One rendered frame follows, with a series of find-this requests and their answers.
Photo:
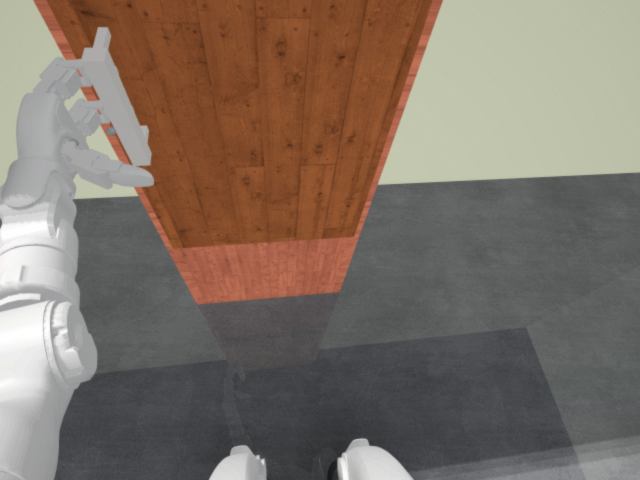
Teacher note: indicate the robot thigh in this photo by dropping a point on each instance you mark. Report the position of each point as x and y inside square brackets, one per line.
[243, 466]
[370, 463]

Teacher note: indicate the right robot thigh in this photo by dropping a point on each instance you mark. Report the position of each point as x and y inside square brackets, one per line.
[370, 463]

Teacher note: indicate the cupboard door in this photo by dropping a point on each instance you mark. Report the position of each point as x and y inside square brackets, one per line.
[267, 118]

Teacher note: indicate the left robot thigh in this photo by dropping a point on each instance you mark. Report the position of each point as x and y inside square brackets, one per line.
[243, 466]

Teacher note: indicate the robot left hand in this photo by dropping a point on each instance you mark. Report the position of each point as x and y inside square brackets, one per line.
[44, 128]

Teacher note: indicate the handle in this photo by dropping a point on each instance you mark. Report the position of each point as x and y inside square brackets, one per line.
[105, 79]

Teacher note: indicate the robot left forearm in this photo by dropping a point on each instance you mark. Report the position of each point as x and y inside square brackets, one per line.
[38, 244]

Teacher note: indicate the robot left upper arm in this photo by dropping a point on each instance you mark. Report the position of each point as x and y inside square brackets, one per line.
[45, 353]

